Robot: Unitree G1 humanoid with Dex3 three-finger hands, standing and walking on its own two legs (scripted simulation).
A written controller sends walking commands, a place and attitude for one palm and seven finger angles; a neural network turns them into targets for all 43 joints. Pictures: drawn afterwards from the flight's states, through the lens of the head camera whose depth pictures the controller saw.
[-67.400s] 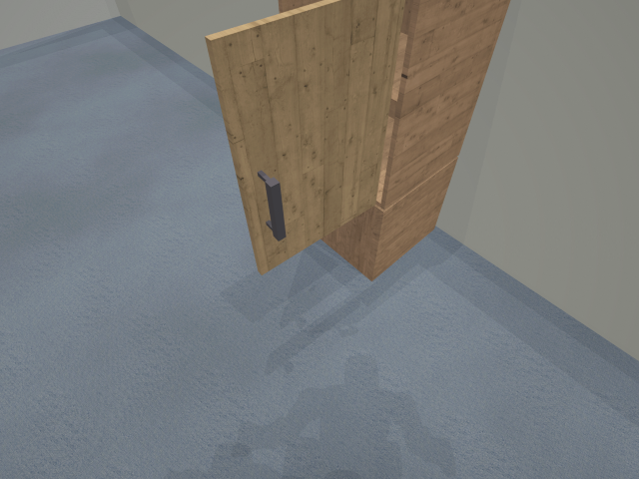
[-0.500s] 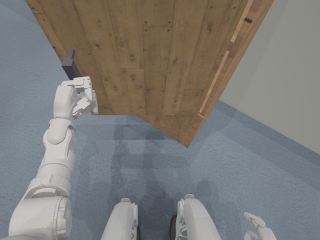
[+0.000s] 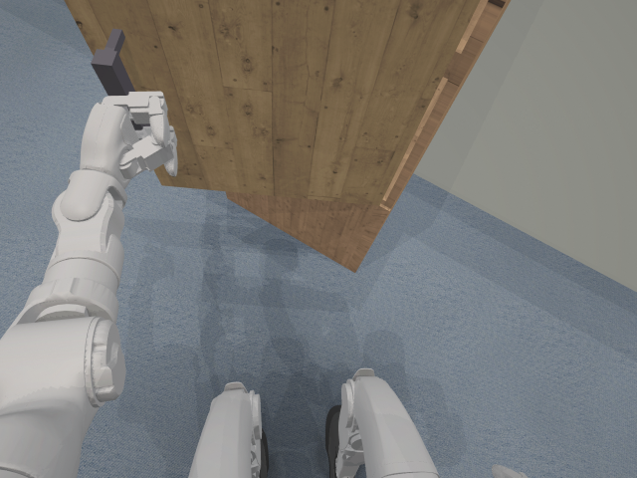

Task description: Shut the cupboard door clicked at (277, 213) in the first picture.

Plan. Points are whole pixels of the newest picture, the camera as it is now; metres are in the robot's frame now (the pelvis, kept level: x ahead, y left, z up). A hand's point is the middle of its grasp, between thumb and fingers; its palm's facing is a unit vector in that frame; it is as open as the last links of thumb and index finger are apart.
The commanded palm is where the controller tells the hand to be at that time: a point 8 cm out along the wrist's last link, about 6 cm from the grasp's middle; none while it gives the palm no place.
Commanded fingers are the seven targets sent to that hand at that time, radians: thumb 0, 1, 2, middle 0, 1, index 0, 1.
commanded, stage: push the door shut along its arc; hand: left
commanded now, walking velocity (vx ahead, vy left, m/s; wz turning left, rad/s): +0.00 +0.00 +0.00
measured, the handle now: (135, 101) +0.57 +0.20 +0.04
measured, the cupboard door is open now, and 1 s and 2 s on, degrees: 27 14 11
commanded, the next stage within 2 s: pull the fist back off the door in 0.94 s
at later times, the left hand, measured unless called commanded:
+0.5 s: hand (206, 102) +0.56 +0.11 +0.05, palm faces -0.30 -0.95 -0.06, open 2.9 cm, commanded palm +0.57 +0.14 +0.05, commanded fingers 0.00 0.90 0.90 -1.30 -1.50 -1.30 -1.50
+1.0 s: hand (224, 79) +0.60 +0.09 +0.06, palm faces -0.37 -0.93 -0.04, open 3.3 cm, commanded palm +0.62 +0.09 +0.05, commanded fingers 0.00 0.90 0.90 -1.30 -1.50 -1.30 -1.50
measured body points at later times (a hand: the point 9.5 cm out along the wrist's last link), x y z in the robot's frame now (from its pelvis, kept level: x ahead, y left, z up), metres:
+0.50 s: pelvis +0.01 +0.01 -0.01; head +0.19 +0.02 +0.40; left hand +0.57 +0.17 +0.06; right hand -0.01 -0.25 -0.12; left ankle +0.04 +0.10 -0.60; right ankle +0.06 -0.11 -0.60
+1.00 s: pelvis +0.00 -0.01 -0.03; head +0.21 +0.03 +0.37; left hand +0.61 +0.14 +0.06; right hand -0.02 -0.28 -0.12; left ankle +0.04 +0.10 -0.60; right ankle +0.06 -0.11 -0.60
